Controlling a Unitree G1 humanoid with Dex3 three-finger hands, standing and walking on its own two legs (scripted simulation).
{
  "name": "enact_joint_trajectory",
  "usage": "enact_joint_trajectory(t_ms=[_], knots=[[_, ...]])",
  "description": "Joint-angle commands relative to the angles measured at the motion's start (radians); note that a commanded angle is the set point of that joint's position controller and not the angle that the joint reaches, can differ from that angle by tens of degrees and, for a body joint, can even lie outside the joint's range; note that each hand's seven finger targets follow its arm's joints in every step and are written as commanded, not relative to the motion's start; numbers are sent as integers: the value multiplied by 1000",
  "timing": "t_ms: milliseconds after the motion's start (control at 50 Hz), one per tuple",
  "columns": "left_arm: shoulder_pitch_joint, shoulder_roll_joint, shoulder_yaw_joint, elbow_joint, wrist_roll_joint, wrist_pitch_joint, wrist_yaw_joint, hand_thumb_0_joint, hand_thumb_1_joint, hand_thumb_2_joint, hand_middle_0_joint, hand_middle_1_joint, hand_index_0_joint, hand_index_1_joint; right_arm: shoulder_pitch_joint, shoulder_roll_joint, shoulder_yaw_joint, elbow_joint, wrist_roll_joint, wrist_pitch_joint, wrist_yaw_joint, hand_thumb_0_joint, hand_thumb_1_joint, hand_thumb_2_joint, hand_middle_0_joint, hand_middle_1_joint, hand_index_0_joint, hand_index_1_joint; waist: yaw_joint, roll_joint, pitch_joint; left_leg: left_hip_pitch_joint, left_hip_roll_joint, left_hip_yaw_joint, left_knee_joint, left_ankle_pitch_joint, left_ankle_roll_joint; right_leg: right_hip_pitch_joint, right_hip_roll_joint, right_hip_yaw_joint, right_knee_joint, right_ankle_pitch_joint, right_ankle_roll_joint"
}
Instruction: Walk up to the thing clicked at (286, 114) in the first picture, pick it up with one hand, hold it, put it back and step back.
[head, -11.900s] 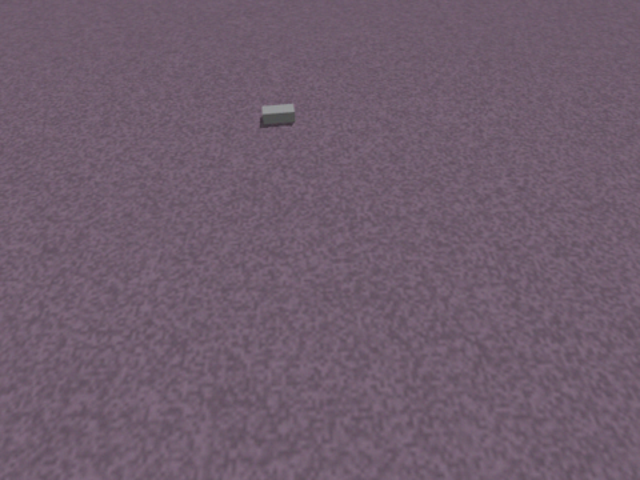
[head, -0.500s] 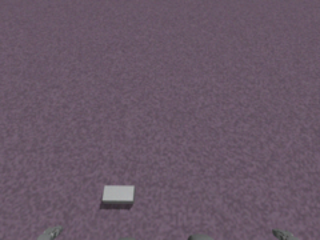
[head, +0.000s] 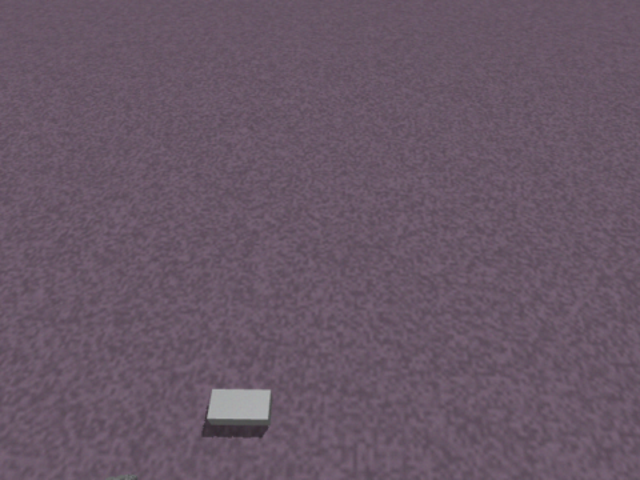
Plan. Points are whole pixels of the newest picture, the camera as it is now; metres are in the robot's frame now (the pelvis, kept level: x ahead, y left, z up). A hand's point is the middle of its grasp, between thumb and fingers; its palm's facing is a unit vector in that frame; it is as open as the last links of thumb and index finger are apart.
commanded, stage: walk up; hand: left
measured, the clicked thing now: (241, 407) +0.43 +0.25 -0.75
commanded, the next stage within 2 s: stand in 0.56 s
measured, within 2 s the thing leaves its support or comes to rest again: neither
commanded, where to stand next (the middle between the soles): +0.05 +0.01 m, yaw +1 degrees
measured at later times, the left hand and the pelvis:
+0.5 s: hand out of the picture +0.07 +0.26 -0.16, palm faces +0.01 -0.94 -0.33, open 7.4 cm; pelvis +0.01 +0.01 +0.00, yaw +0 degrees
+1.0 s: hand out of the picture +0.09 +0.26 -0.16, palm faces -0.02 -0.94 -0.34, open 7.4 cm; pelvis +0.01 +0.00 +0.00, yaw +1 degrees
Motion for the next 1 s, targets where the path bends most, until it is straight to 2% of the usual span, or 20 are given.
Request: enact_joint_trajectory(t_ms=[0, 120, 300, 500, 600, 680, 760, 980], knots=[[-46, 214, 38, -52, 2, -25, 15, 0, 900, 900, -200, -300, -200, -300, -63, -211, -39, -59, -5, -25, -17, 0, -900, -900, 200, 300, 200, 300, 8, 22, -70, -12, 81, -65, -83, 34, 58, 12, -103, 84, -85, 54, -36], [-41, 216, 35, -41, 6, -25, 16, 0, 900, 900, -200, -300, -200, -300, -66, -216, -45, -47, -4, -23, -18, 0, -900, -900, 200, 300, 200, 300, 2, 27, -76, -12, 84, -68, -93, 19, 59, 9, -102, 83, -89, 49, -37], [-22, 216, 32, -25, 4, -25, 18, 0, 900, 900, -200, -300, -200, -300, -67, -214, -47, -44, 1, -23, -18, 0, -900, -900, 200, 300, 200, 300, 2, 16, -90, 14, 83, -66, -89, 101, 56, 24, -105, 76, -74, 127, -28], [-16, 216, 34, -29, 8, -25, 22, 0, 900, 900, -200, -300, -200, -300, -63, -213, -49, -39, 2, -19, -19, 0, -900, -900, 200, 300, 200, 300, 2, -1, -110, 21, 86, -61, -88, 136, 58, 49, -113, 67, -68, 164, -26], [-6, 224, 28, -38, 12, -32, 24, 0, 900, 900, -200, -300, -200, -300, -66, -212, -44, -43, -6, -19, -19, 0, -900, -900, 200, 300, 200, 300, 1, -3, -81, 20, 87, -71, -80, 106, 51, 19, -116, 72, -86, 116, -26], [-2, 227, 24, -48, 12, -35, 24, 0, 900, 900, -200, -300, -200, -300, -62, -215, -43, -44, -5, -18, -17, 0, -900, -900, 200, 300, 200, 300, -1, 9, -93, 11, 85, -67, -76, 127, 50, 36, -119, 73, -82, 155, -27], [-2, 232, 23, -54, 11, -35, 25, 0, 900, 900, -200, -300, -200, -300, -58, -212, -42, -45, -4, -16, -16, 0, -900, -900, 200, 300, 200, 300, -2, 0, -84, 6, 87, -70, -76, 101, 50, 26, -118, 71, -88, 120, -28], [4, 238, 22, -61, 12, -36, 26, 0, 900, 900, -200, -300, -200, -300, -42, -215, -38, -50, -3, -15, -17, 0, -900, -900, 200, 300, 200, 300, -5, 2, -112, 15, 91, -69, -69, 162, 51, 60, -119, 61, -70, 190, -29]])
